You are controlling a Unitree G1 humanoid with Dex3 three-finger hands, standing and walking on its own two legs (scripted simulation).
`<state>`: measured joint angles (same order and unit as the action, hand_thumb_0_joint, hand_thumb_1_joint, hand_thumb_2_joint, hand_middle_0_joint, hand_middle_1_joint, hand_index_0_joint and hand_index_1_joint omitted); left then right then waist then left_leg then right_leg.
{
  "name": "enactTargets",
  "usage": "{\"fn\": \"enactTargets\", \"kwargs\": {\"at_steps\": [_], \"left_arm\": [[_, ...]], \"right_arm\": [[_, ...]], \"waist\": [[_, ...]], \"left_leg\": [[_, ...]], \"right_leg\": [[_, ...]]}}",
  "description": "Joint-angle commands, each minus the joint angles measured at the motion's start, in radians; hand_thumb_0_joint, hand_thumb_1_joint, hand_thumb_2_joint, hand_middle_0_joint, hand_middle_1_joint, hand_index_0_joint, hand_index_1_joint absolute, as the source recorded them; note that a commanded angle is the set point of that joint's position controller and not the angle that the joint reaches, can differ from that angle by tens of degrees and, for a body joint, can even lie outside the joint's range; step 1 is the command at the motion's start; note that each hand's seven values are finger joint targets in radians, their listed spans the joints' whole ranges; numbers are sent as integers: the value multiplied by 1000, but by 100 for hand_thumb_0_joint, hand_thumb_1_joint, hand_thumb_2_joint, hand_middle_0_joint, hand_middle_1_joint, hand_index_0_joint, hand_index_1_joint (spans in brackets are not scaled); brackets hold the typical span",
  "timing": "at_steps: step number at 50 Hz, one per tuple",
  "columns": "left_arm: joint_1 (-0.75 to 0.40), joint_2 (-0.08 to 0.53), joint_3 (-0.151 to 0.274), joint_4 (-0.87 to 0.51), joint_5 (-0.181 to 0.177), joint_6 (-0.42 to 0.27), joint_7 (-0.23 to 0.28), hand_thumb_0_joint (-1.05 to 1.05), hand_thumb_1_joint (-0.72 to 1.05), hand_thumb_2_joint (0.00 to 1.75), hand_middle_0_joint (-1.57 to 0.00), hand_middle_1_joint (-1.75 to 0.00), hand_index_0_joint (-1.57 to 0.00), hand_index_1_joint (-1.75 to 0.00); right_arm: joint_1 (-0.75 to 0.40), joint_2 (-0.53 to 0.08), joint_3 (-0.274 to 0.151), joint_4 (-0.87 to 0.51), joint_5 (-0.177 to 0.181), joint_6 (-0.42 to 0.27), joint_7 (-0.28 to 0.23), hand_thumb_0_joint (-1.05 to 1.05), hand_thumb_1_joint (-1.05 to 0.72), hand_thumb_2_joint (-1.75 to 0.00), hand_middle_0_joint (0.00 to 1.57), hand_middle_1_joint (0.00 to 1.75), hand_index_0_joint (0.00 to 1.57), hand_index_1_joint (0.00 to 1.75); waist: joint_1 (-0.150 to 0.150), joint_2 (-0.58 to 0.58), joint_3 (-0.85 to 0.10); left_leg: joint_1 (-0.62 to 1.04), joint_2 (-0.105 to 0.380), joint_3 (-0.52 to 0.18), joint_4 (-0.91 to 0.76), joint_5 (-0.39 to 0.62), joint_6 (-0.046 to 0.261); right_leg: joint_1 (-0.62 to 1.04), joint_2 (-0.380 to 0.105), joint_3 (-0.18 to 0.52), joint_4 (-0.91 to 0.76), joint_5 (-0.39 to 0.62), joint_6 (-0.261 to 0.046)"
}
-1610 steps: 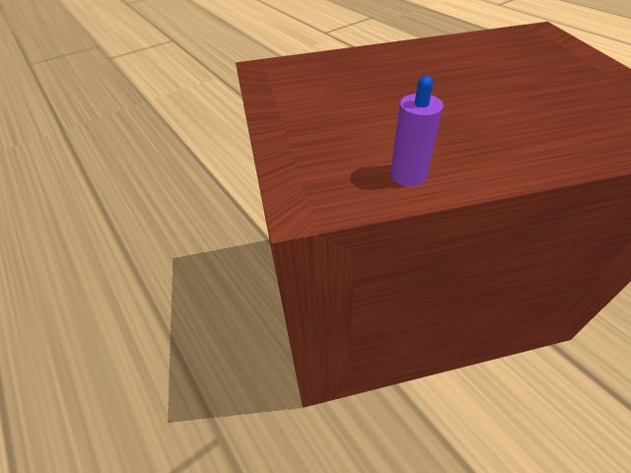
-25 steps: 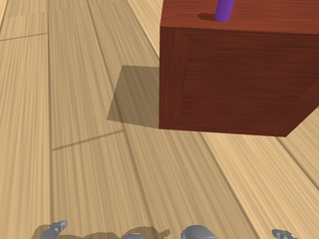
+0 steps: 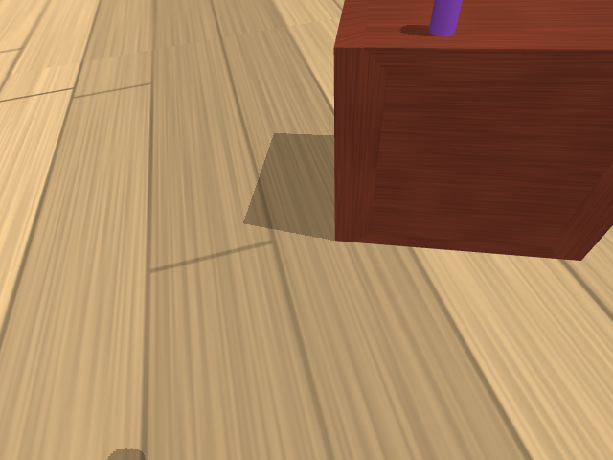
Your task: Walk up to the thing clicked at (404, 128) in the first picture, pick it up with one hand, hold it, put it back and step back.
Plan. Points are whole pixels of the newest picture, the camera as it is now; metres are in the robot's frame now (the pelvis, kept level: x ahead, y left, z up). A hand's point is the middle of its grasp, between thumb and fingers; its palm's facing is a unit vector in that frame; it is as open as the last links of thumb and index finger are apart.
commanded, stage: step back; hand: right
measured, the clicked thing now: out of the picture +1.09 -0.29 +0.13
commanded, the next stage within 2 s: stand in 0.80 s
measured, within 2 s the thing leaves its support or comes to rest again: neither
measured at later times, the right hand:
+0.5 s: hand out of the picture +0.12 -0.29 -0.15, palm faces -0.05 +0.94 -0.34, open 7.4 cm
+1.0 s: hand (508, 441) +0.18 -0.24 -0.13, palm faces -0.02 +0.95 -0.32, open 7.4 cm
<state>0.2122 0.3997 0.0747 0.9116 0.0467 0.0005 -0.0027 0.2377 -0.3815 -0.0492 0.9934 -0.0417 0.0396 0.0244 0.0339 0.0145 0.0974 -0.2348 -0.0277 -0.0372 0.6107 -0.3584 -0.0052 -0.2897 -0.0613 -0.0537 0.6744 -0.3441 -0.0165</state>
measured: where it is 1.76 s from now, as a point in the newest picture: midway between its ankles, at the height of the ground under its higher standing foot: outside the picture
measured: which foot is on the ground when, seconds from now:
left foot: down 0.00-0.32, up 0.34-0.60, down 0.62-1.00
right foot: down 0.00-0.02, up 0.04-0.26, down 0.28-1.00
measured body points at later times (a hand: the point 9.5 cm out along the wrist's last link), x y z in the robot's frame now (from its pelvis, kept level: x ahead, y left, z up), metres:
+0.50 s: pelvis +0.04 -0.02 +0.01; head +0.07 -0.04 +0.46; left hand +0.10 +0.29 -0.10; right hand +0.12 -0.33 -0.13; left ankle +0.06 +0.13 -0.69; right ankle +0.05 -0.12 -0.72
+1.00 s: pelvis +0.07 +0.01 +0.02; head +0.09 +0.01 +0.46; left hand +0.16 +0.31 -0.11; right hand +0.18 -0.29 -0.11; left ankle +0.10 +0.13 -0.72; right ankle +0.04 -0.12 -0.72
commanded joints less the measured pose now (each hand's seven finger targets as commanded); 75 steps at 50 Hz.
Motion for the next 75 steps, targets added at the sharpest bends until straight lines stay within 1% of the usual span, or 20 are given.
{"fn": "enactTargets", "kwargs": {"at_steps": [1, 3, 6, 11, 14, 16, 17, 18, 21, 28, 31, 32, 34, 35, 38, 40, 50, 66, 71, 75], "left_arm": [[-56, 126, 16, -88, -30, -19, 7, 0, 90, 90, -20, -30, -20, -30], [-91, 246, 51, -65, -19, -26, 5, 0, 90, 90, -20, -30, -20, -30], [-18, 201, 40, -32, -23, -38, -11, 0, 90, 90, -20, -30, -20, -30], [-13, 173, 39, -13, -23, -47, -16, 0, 90, 90, -20, -30, -20, -30], [109, 175, 49, 48, -15, -64, 6, 0, 90, 90, -20, -30, -20, -30], [129, 300, 79, 26, 3, -81, 22, 0, 90, 90, -20, -30, -20, -30], [48, 322, 81, 2, -3, -76, 21, 0, 90, 90, -20, -30, -20, -30], [4, 319, 79, -14, -7, -75, 20, 0, 90, 90, -20, -30, -20, -30], [-13, 222, 51, -19, -22, -88, 24, 0, 90, 90, -20, -30, -20, -30], [-55, 222, 34, -21, -31, -66, 32, 0, 90, 90, -20, -30, -20, -30], [-63, 203, 18, -35, -42, -46, 33, 0, 90, 90, -20, -30, -20, -30], [-57, 179, 11, -37, -44, -40, 32, 0, 90, 90, -20, -30, -20, -30], [-56, 165, 8, -8, -59, -20, 37, 0, 90, 90, -20, -30, -20, -30], [-46, 166, 7, 16, -53, -19, 37, 0, 90, 90, -20, -30, -20, -30], [-3, 186, 9, 48, -41, -36, 29, 0, 90, 90, -20, -30, -20, -30], [-42, 162, -15, 80, -34, -41, 22, 0, 90, 90, -20, -30, -20, -30], [-140, 171, -33, 136, -44, -50, 11, 0, 90, 90, -20, -30, -20, -30], [-162, 172, -29, 175, -41, -49, 7, 0, 90, 90, -20, -30, -20, -30], [-159, 178, -28, 176, -36, -39, 5, 0, 90, 90, -20, -30, -20, -30], [-152, 167, -31, 172, -39, -40, 2, 0, 90, 90, -20, -30, -20, -30]], "right_arm": [[39, -319, -92, -77, -13, -69, -21, 0, -90, -90, 20, 30, 20, 30], [-37, -338, -94, -99, -1, -69, -17, 0, -90, -90, 20, 30, 20, 30], [-65, -237, -65, -110, -5, -82, -17, 0, -90, -90, 20, 30, 20, 30], [-59, -253, -74, -112, -2, -67, -11, 0, -90, -90, 20, 30, 20, 30], [-97, -175, -47, -127, 14, -47, -11, 0, -90, -90, 20, 30, 20, 30], [-59, -85, -14, -152, 20, -47, -18, 0, -90, -90, 20, 30, 20, 30], [-54, -180, -43, -124, 14, -41, -31, 0, -90, -90, 20, 30, 20, 30], [-32, -212, -55, -110, 15, -45, -34, 0, -90, -90, 20, 30, 20, 30], [-17, -182, -44, -76, 25, -55, -27, 0, -90, -90, 20, 30, 20, 30], [-43, -139, -33, -66, 23, -47, -30, 0, -90, -90, 20, 30, 20, 30], [-28, -170, -45, -39, 18, -52, -38, 0, -90, -90, 20, 30, 20, 30], [-44, -208, -53, -43, 12, -54, -41, 0, -90, -90, 20, 30, 20, 30], [-140, -271, -55, -62, 24, -56, -41, 0, -90, -90, 20, 30, 20, 30], [-184, -258, -52, -57, 22, -54, -39, 0, -90, -90, 20, 30, 20, 30], [-221, -210, -30, -54, 23, -50, -38, 0, -90, -90, 20, 30, 20, 30], [-152, -175, -18, -25, 38, -62, -31, 0, -90, -90, 20, 30, 20, 30], [-212, -177, -5, 43, 38, -81, -22, 0, -90, -90, 20, 30, 20, 30], [-223, -169, 4, 82, 35, -80, -20, 0, -90, -90, 20, 30, 20, 30], [-203, -174, 2, 91, 31, -72, -18, 0, -90, -90, 20, 30, 20, 30], [-186, -181, 3, 97, 31, -76, -20, 0, -90, -90, 20, 30, 20, 30]], "waist": [[-71, 212, -84], [-51, 106, 60], [-30, 98, 16], [-49, 193, -17], [34, 72, -77], [39, -213, -75], [26, -104, -40], [7, -109, 7], [-16, -62, -39], [-17, -205, -126], [-37, -122, -157], [-27, -25, -178], [-12, 112, -191], [1, 129, -162], [21, 112, -195], [-31, 73, -194], [-38, -5, -174], [-36, -6, -126], [-42, -9, -73], [-42, 9, -101]], "left_leg": [[212, 321, -546, -410, -425, 182], [-74, 390, -557, -441, -523, 278], [56, 236, -291, -367, -211, 189], [-50, 214, -193, -317, -181, 178], [-195, 139, -77, -54, -95, 104], [-418, -54, -30, 305, -223, 22], [-344, 15, -103, 358, -234, 24], [-311, 50, -108, 372, -223, 24], [-256, 53, -119, 322, -112, 15], [-63, 44, 63, 42, 25, 9], [88, 69, 23, -112, 385, 43], [116, 162, -82, -107, 510, 77], [-23, 326, -245, -188, 396, 215], [-76, 331, -241, -204, 362, 217], [-32, 224, -103, -121, 376, 116], [-28, 170, -100, -147, 292, 59], [152, 171, -58, -229, 445, 41], [140, 163, -39, -317, 315, 14], [110, 154, -45, -343, 133, 9], [113, 167, -49, -341, 199, 15]], "right_leg": [[-354, 76, -3, 157, -210, -1], [-233, 5, 113, 291, -214, -12], [-240, 16, 79, 171, -94, -6], [-34, 54, 14, -27, -58, 8], [273, 82, 13, -249, 87, 1], [319, -267, 593, -448, -132, -108], [162, -355, 645, -462, -244, -197], [86, -373, 642, -437, -195, -255], [140, -219, 322, -332, 271, -166], [116, -170, 137, -150, 761, -123], [37, -109, 116, -46, 582, -54], [-5, -63, 97, -14, 431, -28], [68, 45, 35, 64, 1, -4], [113, 41, 41, 47, -78, -7], [151, -4, 85, -109, 174, -22], [180, -64, 151, -183, 262, -30], [174, -66, 123, -323, 344, 1], [183, -76, 130, -419, 253, 4], [98, -65, 139, -457, 37, 2], [138, -70, 140, -433, 136, -1]]}}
